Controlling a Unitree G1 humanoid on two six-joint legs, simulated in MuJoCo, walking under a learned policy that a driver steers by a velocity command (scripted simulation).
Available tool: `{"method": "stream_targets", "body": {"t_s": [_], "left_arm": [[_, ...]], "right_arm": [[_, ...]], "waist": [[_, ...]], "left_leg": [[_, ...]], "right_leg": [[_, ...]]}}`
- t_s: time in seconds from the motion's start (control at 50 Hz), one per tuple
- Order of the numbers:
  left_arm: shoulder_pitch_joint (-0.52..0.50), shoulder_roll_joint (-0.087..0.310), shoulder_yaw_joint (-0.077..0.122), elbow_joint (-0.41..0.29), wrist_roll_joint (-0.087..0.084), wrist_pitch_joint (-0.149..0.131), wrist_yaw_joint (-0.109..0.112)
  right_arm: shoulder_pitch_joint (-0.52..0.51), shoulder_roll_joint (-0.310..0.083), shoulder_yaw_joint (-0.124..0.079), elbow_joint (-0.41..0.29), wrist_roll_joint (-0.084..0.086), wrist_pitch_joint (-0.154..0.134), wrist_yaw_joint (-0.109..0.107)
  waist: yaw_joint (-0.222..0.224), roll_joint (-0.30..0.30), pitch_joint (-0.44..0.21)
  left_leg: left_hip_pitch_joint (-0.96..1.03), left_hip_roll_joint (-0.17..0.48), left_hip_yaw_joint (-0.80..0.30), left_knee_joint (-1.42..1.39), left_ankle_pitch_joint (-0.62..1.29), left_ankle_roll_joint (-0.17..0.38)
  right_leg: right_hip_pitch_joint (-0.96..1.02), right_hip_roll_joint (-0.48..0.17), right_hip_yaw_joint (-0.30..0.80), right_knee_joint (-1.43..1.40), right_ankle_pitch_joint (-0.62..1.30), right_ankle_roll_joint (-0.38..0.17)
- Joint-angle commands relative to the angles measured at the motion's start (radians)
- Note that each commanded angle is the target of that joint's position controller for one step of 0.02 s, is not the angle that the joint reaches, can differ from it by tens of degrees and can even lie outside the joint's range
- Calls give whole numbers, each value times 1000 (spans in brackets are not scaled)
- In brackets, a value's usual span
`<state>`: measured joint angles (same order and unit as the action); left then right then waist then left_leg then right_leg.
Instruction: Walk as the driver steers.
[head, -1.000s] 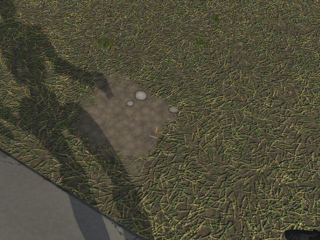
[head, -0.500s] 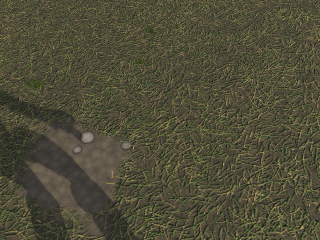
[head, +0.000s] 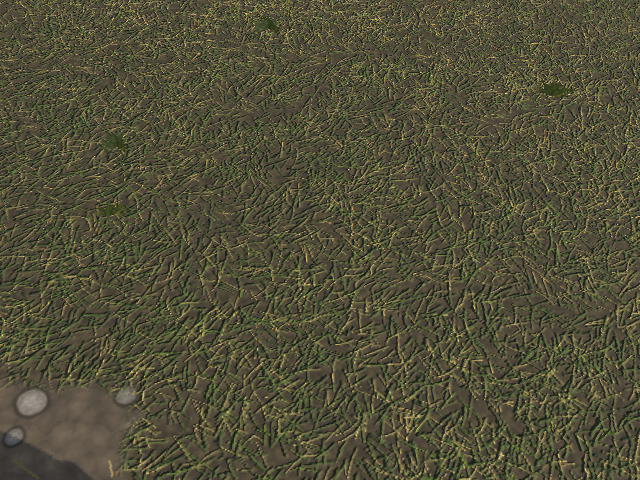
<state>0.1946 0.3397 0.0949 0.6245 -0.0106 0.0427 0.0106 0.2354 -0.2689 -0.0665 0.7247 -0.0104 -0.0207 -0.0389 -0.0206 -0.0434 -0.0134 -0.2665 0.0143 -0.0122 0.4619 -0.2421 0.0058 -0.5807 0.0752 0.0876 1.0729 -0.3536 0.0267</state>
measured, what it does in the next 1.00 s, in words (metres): walks ahead, turning right: right foot, then left foot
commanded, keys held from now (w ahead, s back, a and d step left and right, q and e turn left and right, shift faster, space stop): w+e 0.40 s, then w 0.50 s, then w+q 0.10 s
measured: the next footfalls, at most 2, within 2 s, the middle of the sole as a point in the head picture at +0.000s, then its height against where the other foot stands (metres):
right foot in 0.34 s outside the picture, level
left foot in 0.82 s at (356, 454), level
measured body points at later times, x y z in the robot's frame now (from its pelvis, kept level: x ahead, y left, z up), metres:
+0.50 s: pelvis +0.15 -0.10 +0.00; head +0.17 -0.12 +0.45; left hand +0.34 +0.13 -0.09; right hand +0.19 -0.40 -0.11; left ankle +0.17 +0.06 -0.66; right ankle +0.11 -0.17 -0.74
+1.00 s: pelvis +0.44 -0.15 +0.00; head +0.47 -0.15 +0.44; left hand +0.63 +0.07 -0.12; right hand +0.45 -0.44 -0.11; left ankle +0.52 -0.09 -0.74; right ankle +0.33 -0.26 -0.65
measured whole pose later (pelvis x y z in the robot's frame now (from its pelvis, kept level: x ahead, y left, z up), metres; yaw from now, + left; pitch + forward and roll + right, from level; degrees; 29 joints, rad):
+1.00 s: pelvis +0.44 -0.15 +0.00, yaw -20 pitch +1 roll +1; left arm 0.28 0.29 0.04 0.74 -0.01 -0.07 0.00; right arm 0.24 -0.28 -0.05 0.76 0.00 -0.08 0.03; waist -0.01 -0.03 0.04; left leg -0.31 -0.07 0.03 0.42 -0.14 0.08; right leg -0.46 -0.04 0.05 1.16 -0.35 -0.02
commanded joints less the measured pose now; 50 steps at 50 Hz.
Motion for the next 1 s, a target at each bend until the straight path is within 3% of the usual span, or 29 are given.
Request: {"method": "stream_targets", "body": {"t_s": [0.02, 0.08, 0.16, 0.24, 0.28, 0.3, 0.32, 0.34, 0.36, 0.38, 0.4, 0.42, 0.44, 0.46, 0.52, 0.62, 0.68, 0.74, 0.78, 0.8, 0.82, 0.84, 0.86, 0.88, 0.9, 0.92, 0.94, 0.96, 1.0], "left_arm": [[-58, 53, 14, -86, -8, -23, -12], [-119, 33, 5, -115, -10, -38, -18], [-145, 8, -9, -129, -11, -51, -36], [-150, 13, -12, -132, -14, -51, -51], [-131, 23, -10, -130, -16, -49, -55], [-78, 28, -3, -114, -13, -48, -55], [20, 59, 17, -79, -12, -46, -50], [190, 126, 53, -32, -20, -43, -39], [277, 275, 78, -34, -23, -47, -23], [285, 242, 60, -60, -20, -73, -32], [255, 162, 34, -49, -11, -93, -37], [211, 114, 18, -47, -5, -100, -36], [148, 81, 4, -56, -3, -99, -34], [99, 63, -5, -62, 5, -99, -30], [75, 76, -7, -40, 11, -110, -16], [157, 100, -3, 35, -3, -116, 2], [215, 109, 0, 78, -12, -118, 1], [234, 111, 4, 110, -12, -108, 4], [230, 126, 10, 117, -9, -97, 7], [221, 132, 10, 117, -5, -89, 8], [209, 119, 1, 111, 1, -83, 10], [255, 59, -21, 90, 25, -85, 10], [390, -39, -50, 105, 4, -101, -2], [285, 68, -30, 104, -18, -114, -6], [160, 106, -19, 62, -35, -123, -9], [90, 96, -25, 43, -19, -132, -7], [70, 84, -22, 36, 0, -137, -6], [94, 70, -21, 39, 6, -136, -7], [132, 33, -29, 46, 10, -127, -6]], "right_arm": [[11, -147, -33, -67, 4, -23, -13], [70, -165, -40, -52, 2, -33, -7], [70, -202, -55, -39, 10, -42, 7], [65, -228, -66, -19, 29, -46, 28], [58, -238, -70, -8, 41, -40, 38], [37, -242, -71, -6, 48, -36, 39], [38, -226, -64, -3, 46, -36, 39], [54, -175, -46, -4, 29, -40, 37], [41, -68, -7, -88, -24, -56, 40], [-23, -111, -11, -113, 9, -91, 41], [-83, -184, -27, -124, 50, -113, 49], [-76, -185, -25, -111, 44, -121, 51], [-62, -178, -24, -90, 17, -120, 50], [-47, -177, -27, -79, 1, -114, 53], [-33, -136, -17, -53, -3, -89, 63], [-225, -67, 18, -91, 10, -89, 76], [-308, -75, 19, -115, 23, -95, 90], [-317, -97, 11, -126, 21, -98, 101], [-264, -120, -1, -117, 17, -97, 99], [-181, -145, -15, -98, 15, -95, 92], [-36, -181, -32, -66, 12, -93, 83], [132, -251, -48, -46, -3, -90, 75], [203, -261, -53, -7, 9, -86, 84], [193, -173, -30, -9, 30, -84, 81], [105, -151, -21, -17, 29, -80, 73], [44, -145, -15, -25, 18, -75, 70], [8, -137, -12, -29, 7, -74, 69], [-9, -125, -7, -34, -2, -76, 69], [-15, -122, -7, -32, 11, -81, 67]], "waist": [[-29, 186, 14], [-69, 195, 28], [-72, 202, 47], [-62, 197, 67], [-40, 184, 67], [2, 167, 51], [51, 135, -2], [125, 41, -103], [111, -298, -152], [152, -235, -234], [151, -145, -125], [114, -95, -77], [77, -31, -36], [44, -42, -15], [10, -24, -2], [75, -26, 57], [101, -23, 95], [85, -31, 98], [53, -53, 53], [7, -65, -13], [-69, -59, -117], [-103, 67, -285], [-51, 340, -440], [-98, 235, -354], [-90, 167, -179], [-60, 76, -84], [-26, 63, -28], [9, 85, -25], [41, 109, -22]], "left_leg": [[193, 233, -236, -263, -204, 141], [246, 254, -190, -287, -171, 157], [205, 276, -93, -301, -95, 158], [161, 289, -16, -277, -63, 149], [157, 305, 4, -238, -41, 139], [127, 295, 42, -171, 40, 122], [69, 260, 104, -27, 203, 95], [-45, 194, 191, 257, 277, 44], [-466, 45, 199, 692, -253, -52], [-663, -23, -22, 864, -332, -54], [-732, 36, -58, 887, -246, -21], [-694, 74, -51, 826, -157, -1], [-626, 105, -51, 748, -87, -3], [-548, 120, -53, 679, -36, -9], [-466, 102, -17, 576, 64, -41], [-366, 45, 20, 199, 357, -42], [-345, 27, 6, 89, 413, -15], [-359, 23, -8, 34, 335, 28], [-272, -15, 27, 35, 229, 59], [-147, -51, 62, 33, 196, 85], [81, -34, 59, 42, 239, 123], [454, 172, -179, 114, 285, 216], [731, 375, -673, -32, -15, 360], [676, 343, -717, -134, -185, 309], [518, 317, -566, -163, -164, 269], [356, 277, -477, -190, -54, 252], [239, 244, -418, -212, 56, 253], [172, 213, -382, -236, 119, 254], [112, 186, -330, -277, 171, 273]], "right_leg": [[-233, -76, -30, 82, 67, 29], [-242, -103, -41, -36, 105, 41], [-127, -133, -79, -220, 123, 22], [16, -134, -127, -355, 71, -24], [89, -120, -156, -423, 58, -60], [189, -91, -189, -493, 87, -84], [365, -41, -216, -533, 108, -109], [616, -54, -134, -560, 103, -150], [885, -341, 399, -653, 60, -310], [928, -432, 723, -832, -145, -427], [875, -419, 614, -838, -108, -395], [782, -384, 491, -815, -18, -356], [679, -341, 385, -811, 90, -323], [591, -307, 312, -828, 203, -306], [494, -270, 190, -865, 446, -293], [430, -211, 59, -895, 462, -233], [476, -249, 84, -905, 385, -230], [599, -296, 99, -846, 468, -209], [655, -294, 93, -751, 720, -190], [662, -271, 75, -637, 915, -176], [588, -226, 40, -450, 968, -146], [320, -151, 22, -125, 655, -109], [-4, 25, 42, 205, -195, -50], [-110, -20, 113, 285, -213, -58], [-163, -73, 67, 275, -124, -62], [-139, -120, 25, 219, -41, -62], [-104, -149, 14, 157, 6, -57], [-47, -170, 18, 123, 34, -53], [-11, -181, 3, 45, 41, -31]]}}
